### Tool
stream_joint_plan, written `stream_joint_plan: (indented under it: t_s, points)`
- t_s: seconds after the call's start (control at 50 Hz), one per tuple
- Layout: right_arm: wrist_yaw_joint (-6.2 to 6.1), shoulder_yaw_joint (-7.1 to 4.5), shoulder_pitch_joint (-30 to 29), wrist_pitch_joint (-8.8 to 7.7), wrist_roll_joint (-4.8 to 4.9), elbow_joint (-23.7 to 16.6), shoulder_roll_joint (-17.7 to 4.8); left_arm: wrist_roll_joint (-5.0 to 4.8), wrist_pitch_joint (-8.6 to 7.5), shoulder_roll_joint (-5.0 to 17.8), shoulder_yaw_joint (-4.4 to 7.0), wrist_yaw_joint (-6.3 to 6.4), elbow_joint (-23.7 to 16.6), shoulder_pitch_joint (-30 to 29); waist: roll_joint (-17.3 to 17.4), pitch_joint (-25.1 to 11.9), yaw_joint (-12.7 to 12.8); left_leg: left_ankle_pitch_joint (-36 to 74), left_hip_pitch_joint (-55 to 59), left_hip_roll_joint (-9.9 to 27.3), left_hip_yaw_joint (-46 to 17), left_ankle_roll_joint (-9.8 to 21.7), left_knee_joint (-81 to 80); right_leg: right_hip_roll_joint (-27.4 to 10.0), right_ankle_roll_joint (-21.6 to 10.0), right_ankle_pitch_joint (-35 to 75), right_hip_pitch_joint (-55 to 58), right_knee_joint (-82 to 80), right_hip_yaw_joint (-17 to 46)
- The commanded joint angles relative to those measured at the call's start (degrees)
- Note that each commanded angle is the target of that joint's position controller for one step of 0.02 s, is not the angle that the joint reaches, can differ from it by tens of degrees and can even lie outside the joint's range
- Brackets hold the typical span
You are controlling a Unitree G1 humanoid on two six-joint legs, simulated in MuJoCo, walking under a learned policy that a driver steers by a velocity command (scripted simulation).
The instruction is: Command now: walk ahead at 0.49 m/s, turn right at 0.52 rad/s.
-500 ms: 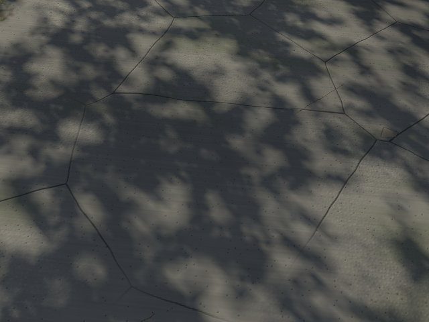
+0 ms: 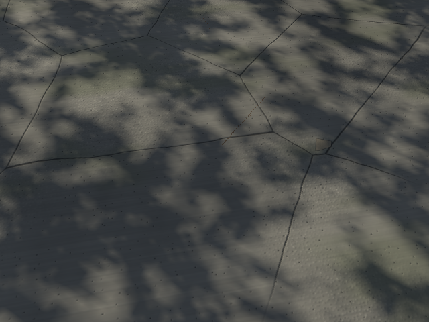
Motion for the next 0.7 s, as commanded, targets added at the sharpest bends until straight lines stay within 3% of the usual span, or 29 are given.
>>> stream_joint_plan:
  t_s: [0.02,0.04,0.06,0.08,0.14,0.18,0.24,0.3,0.34,0.36,0.38,0.4,0.42,0.44,0.46,0.5,0.54,0.62,0.7]
  points:
    - [1.44,-1.01,-6.7,-4.72,1.01,-9.39,-7.52,0.16,-0.64,7.78,2.55,0.86,-1.88,9.03,5.08,-6.75,3.46,4.74,-32.68,4.48,-8.73,0.61,7.43,-18.93,-12.4,-2.2,30.59,-19.27,33.32]
    - [1.11,-1.44,-5.49,-4.27,-0.33,-8.95,-7.85,0.43,-0.8,6.5,2.16,0.96,-2.68,6.12,4.54,-4.76,1.32,6.64,-29.15,6.02,-8.47,-0.38,3.02,-16.72,-11.67,4.26,24.65,-20.02,29.13]
    - [1.09,-1.61,-4.17,-3.51,-0.89,-8.75,-7.95,0.96,-0.76,6.16,1.93,1.16,-3.4,4.52,2.46,-3.96,-0.22,7.62,-25.6,6.81,-8.17,-1.49,1.51,-15.17,-11.51,8.34,19.82,-21.21,26.63]
    - [0.92,-1.6,-3.12,-2.85,-1.27,-8.68,-7.64,0.76,-0.82,6.29,2.01,1.37,-3.31,3.75,1.32,-3.6,-1.06,8.25,-24.16,7.19,-7.24,-2.81,-0.91,-14.22,-11.55,11.62,16.65,-21.87,24.72]
    - [0.36,-0.44,-6.78,-1.71,-1.73,-10.22,-4.82,0.52,-0.72,8.64,2.61,2.49,-2.14,4.75,-0.66,-2.11,-0.36,14.5,-21.22,6.54,-4.21,-6.14,-12.5,-10.98,-10.1,17.01,8.06,-21.88,17.74]
    - [0.44,0.36,-11.8,-1.76,-1.61,-11.26,-3.11,0.04,-0.12,9.47,2.93,3.07,-1.24,6.33,-2.18,-2.28,2.0,24.17,-17.06,4.55,-3.34,-6.67,-23.36,-7.89,-7.26,12.43,5.52,-20.25,14.76]
    - [0.97,0.02,-16.6,-2.23,-0.28,-12.45,-4.16,-0.32,0.68,10.03,3.15,3.26,0.3,10.42,-3.95,-3.93,4.85,30.88,-13.26,1.63,-4.04,-6.72,-32.28,-8.73,-5.16,5.4,8.06,-17.77,17.99]
    - [1.34,-1.43,-15.56,-2.86,0.34,-12.54,-7.09,-0.56,0.98,9.14,3.03,3.42,0.52,10.68,-6.07,-4.82,3.32,26.27,-11.62,1.98,-6.92,-4.67,-36.25,-11.76,-3.34,0.11,13.85,-12.28,24.43]
    - [1.23,-2.67,-9.4,-3.35,0.34,-11.07,-8.46,-0.17,1.11,7.65,2.69,3.35,0.07,9.42,-6.91,-6.02,-0.51,22.65,-3.94,2.11,-5.95,-1.85,-38.51,-11.11,-1.2,0.17,13.7,-6.65,25.6]
    - [0.87,-3.56,-3.09,-3.71,-0.49,-10.44,-10.42,0.23,0.89,4.51,1.61,3.1,-0.43,9.74,-4.6,-10.64,-3.63,20.23,6.31,6.71,-9.53,0.96,-38.72,-8.0,1.02,-1.07,10.69,3.84,22.6]
    - [0.5,-4.63,3.19,-3.5,-2.0,-9.9,-15.15,0.14,0.54,-0.38,0.12,2.94,-1.7,15.54,9.07,-19.41,-2.91,10.94,25.59,20.17,-28.93,7.78,-41.63,-0.85,4.98,-16.77,-3.79,23.57,14.82]
    - [1.19,-5.01,6.38,-2.74,-1.25,-7.97,-15.31,-1.23,0.17,2.16,0.05,2.94,-2.77,18.0,21.74,-21.2,-2.18,-7.13,29.85,26.73,-51.03,12.88,-48.81,-1.48,6.34,-24.65,-17.16,37.14,12.14]
    - [1.13,-3.78,3.16,-2.52,-0.71,-9.37,-10.38,-1.54,0.46,7.45,1.39,3.13,-1.74,14.8,13.08,-13.88,-3.61,-13.75,24.4,24.48,-46.12,10.96,-50.79,-4.59,6.9,-19.19,-20.67,42.57,13.39]
    - [0.85,-3.15,0.65,-2.04,-0.72,-9.56,-8.37,-0.81,0.82,8.73,1.83,3.18,-2.53,9.85,8.52,-8.6,-3.87,-7.25,18.06,22.21,-36.39,8.92,-50.46,-6.39,7.12,-14.59,-20.69,43.19,11.03]
    - [0.76,-2.61,-1.67,-1.8,-1.1,-9.45,-6.9,-0.06,0.98,8.26,1.9,3.17,-3.08,7.42,5.78,-5.37,-3.04,1.66,12.02,19.51,-28.78,8.2,-50.85,-8.1,7.18,-11.06,-18.72,40.86,10.47]
    - [0.45,-2.07,-3.55,-1.93,-1.42,-8.62,-5.12,-0.37,1.43,6.6,2.06,2.67,-3.47,7.09,8.06,-2.86,-1.11,10.99,5.85,16.14,-19.39,7.51,-53.28,-10.73,7.16,-7.43,-14.49,36.79,10.09]
    - [0.52,-2.17,-2.88,-2.46,-0.95,-7.29,-4.86,-0.42,1.99,4.41,1.63,2.48,-3.45,6.89,7.82,-2.39,-0.85,15.79,4.47,15.41,-14.57,8.52,-55.31,-11.03,7.39,-6.3,-13.58,33.99,9.11]
    - [0.93,-2.88,-1.17,-2.65,-0.75,-4.41,-7.04,0.23,1.7,1.98,0.56,2.32,-4.15,2.96,4.54,-1.47,-0.99,24.22,6.7,16.15,-9.21,10.7,-57.47,-10.63,7.84,-0.3,-15.62,21.96,9.65]
    - [0.83,-3.05,0.08,-1.78,0.35,-2.16,-8.73,0.32,0.33,0.76,-0.41,0.89,-5.13,-4.34,4.15,0.13,-3.09,27.94,7.58,14.47,-3.13,9.52,-57.93,-10.21,7.46,8.94,-11.91,7.61,5.0]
